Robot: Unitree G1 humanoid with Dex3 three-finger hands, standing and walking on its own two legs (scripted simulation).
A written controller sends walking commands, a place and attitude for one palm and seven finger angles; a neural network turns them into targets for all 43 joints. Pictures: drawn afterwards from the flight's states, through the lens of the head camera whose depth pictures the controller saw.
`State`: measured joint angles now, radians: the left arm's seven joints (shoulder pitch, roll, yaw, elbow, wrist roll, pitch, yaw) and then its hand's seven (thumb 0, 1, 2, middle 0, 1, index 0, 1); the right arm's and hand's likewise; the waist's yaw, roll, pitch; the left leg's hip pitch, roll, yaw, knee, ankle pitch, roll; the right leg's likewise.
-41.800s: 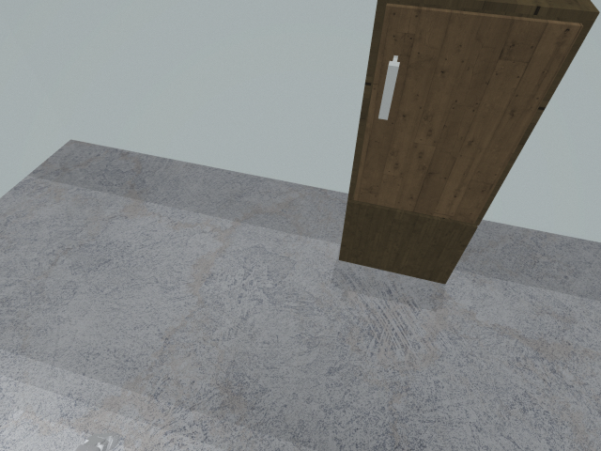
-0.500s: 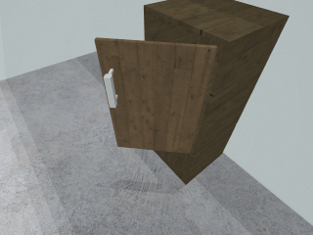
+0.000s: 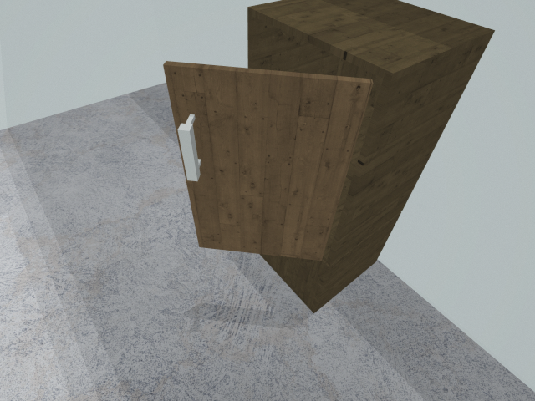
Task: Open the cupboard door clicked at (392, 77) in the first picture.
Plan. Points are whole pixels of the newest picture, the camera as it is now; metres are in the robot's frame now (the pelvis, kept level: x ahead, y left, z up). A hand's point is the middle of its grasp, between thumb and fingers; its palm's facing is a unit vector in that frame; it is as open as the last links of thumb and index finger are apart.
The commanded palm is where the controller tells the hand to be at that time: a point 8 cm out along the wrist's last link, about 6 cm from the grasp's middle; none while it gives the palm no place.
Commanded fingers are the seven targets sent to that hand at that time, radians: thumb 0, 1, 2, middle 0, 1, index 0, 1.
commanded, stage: come to a stop and stand still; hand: left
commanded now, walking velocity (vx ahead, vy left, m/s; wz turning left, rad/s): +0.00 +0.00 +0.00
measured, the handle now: (192, 148) +0.60 +0.20 +0.03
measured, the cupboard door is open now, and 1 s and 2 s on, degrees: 45 45 45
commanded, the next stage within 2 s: look again from close up in 0.16 s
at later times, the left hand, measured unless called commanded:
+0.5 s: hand out of the picture -0.02 +0.16 -0.18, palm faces +0.02 -0.99 -0.16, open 7.4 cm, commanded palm none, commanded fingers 0.00 0.90 0.90 -0.20 -0.30 -0.20 -0.30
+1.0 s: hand out of the picture -0.01 +0.15 -0.18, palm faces +0.04 -0.99 -0.14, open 7.4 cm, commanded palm none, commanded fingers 0.00 0.90 0.90 -0.20 -0.30 -0.20 -0.30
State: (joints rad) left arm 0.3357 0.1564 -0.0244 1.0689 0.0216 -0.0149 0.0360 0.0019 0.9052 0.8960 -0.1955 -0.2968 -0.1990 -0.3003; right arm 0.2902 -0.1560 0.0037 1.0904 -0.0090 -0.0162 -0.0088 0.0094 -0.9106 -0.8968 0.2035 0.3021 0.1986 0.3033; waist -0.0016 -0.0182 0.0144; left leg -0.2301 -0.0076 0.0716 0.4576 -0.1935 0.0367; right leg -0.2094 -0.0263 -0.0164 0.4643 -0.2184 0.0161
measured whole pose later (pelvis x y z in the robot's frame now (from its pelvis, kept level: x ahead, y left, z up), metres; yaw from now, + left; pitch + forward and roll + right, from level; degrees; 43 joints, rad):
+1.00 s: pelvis +0.01 +0.00 +0.00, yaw +0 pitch -1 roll +0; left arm 0.36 0.12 0.00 1.07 0.03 -0.02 0.03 0.00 0.91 0.90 -0.20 -0.30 -0.20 -0.30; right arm 0.32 -0.13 -0.01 1.11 -0.02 0.00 -0.01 0.01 -0.91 -0.90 0.20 0.30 0.20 0.30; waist 0.01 -0.02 0.01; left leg -0.24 0.00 0.07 0.49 -0.24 0.03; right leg -0.21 -0.02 -0.02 0.47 -0.24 0.01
